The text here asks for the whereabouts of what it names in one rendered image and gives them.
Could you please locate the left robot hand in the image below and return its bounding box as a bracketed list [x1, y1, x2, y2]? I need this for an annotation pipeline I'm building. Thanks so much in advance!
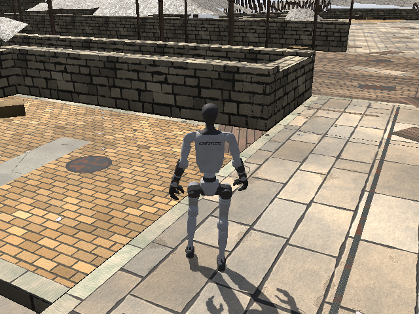
[169, 185, 184, 200]

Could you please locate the robot left upper arm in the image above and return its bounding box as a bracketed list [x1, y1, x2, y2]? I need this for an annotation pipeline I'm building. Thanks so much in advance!
[178, 131, 196, 169]

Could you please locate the robot left thigh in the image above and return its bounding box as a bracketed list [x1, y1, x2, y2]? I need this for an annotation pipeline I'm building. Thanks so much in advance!
[187, 181, 201, 217]

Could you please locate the left robot forearm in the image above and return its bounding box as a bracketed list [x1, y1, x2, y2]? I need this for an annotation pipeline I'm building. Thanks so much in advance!
[170, 159, 185, 187]

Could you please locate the robot right upper arm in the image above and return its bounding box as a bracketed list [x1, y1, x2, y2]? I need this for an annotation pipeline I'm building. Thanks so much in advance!
[223, 132, 242, 167]

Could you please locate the right robot forearm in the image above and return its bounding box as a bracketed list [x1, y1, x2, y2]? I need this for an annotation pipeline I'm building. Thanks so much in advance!
[235, 158, 247, 181]

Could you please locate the right robot hand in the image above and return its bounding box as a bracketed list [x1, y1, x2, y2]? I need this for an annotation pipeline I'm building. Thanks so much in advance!
[233, 179, 248, 191]

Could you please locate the robot head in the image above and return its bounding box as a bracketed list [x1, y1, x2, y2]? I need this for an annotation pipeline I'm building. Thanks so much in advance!
[199, 103, 221, 135]

